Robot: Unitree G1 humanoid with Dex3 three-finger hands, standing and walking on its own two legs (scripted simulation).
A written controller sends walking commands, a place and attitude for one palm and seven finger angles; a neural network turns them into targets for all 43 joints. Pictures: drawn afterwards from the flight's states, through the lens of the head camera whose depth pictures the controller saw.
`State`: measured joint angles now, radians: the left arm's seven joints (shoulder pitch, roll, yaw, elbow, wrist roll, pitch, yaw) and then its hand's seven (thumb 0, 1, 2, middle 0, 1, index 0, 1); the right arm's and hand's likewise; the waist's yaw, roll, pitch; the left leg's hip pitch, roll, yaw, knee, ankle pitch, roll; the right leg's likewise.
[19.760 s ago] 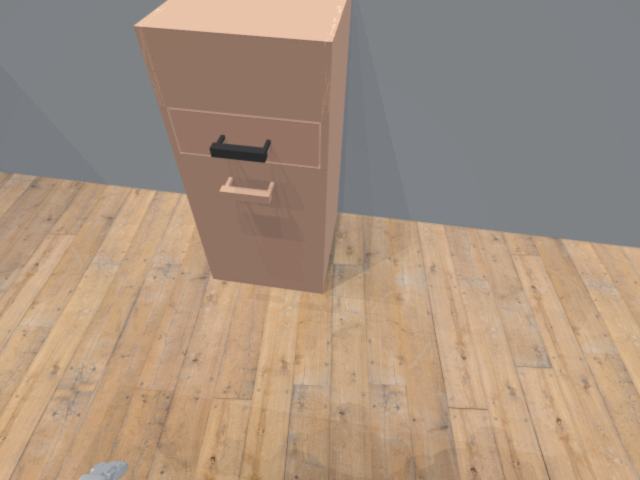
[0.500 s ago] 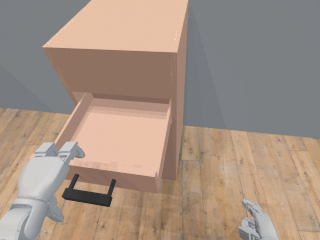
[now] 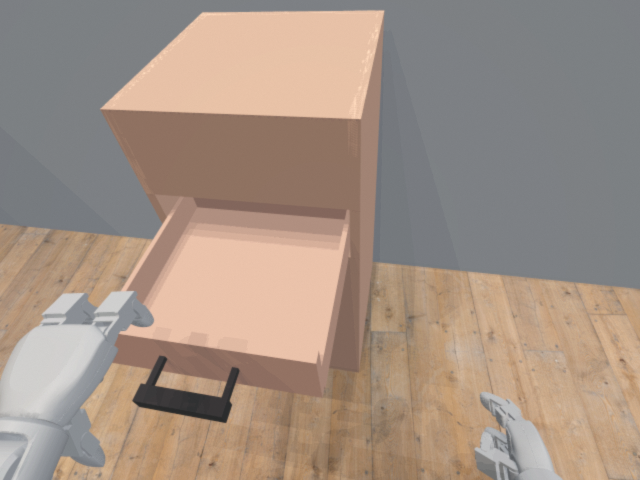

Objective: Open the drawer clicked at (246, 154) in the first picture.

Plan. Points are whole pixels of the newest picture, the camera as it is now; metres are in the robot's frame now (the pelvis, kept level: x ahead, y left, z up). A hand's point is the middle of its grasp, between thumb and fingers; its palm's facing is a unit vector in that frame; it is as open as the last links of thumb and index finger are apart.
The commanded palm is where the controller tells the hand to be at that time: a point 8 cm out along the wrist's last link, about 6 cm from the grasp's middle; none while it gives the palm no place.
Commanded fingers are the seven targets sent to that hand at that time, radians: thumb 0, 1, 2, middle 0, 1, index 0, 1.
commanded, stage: draw the hand back to the body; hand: left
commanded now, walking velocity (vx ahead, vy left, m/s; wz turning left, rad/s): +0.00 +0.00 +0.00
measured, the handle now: (189, 386) +0.25 +0.26 -0.10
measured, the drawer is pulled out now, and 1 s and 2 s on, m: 0.30 0.30 0.30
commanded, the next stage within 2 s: step back with the hand held close in 0.98 s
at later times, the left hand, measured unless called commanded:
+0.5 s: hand (107, 339) +0.20 +0.23 +0.16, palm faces +0.38 -0.83 -0.41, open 11.1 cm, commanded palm +0.14 +0.27 +0.17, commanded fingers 0.00 0.44 0.70 -0.23 -0.59 -0.23 -0.59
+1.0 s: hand (90, 353) +0.18 +0.23 +0.17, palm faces +0.42 -0.81 -0.40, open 7.6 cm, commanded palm +0.13 +0.27 +0.18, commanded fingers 0.00 0.90 0.90 -0.20 -0.30 -0.20 -0.30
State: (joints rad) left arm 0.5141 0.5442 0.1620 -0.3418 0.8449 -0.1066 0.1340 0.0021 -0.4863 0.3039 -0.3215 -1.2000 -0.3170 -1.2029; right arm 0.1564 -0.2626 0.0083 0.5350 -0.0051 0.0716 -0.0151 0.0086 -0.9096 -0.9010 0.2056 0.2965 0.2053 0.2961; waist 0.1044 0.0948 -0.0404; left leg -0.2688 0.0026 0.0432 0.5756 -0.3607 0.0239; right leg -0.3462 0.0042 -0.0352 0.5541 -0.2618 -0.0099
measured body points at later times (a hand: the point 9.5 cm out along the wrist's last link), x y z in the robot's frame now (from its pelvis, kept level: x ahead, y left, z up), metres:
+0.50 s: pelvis +0.01 -0.01 +0.01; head +0.01 -0.03 +0.46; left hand +0.17 +0.27 +0.18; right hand +0.20 -0.22 -0.07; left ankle -0.04 +0.10 -0.73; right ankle +0.01 -0.11 -0.73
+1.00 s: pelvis +0.00 -0.01 +0.01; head -0.01 -0.04 +0.46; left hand +0.15 +0.27 +0.19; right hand +0.20 -0.22 -0.07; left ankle -0.04 +0.10 -0.73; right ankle +0.01 -0.11 -0.73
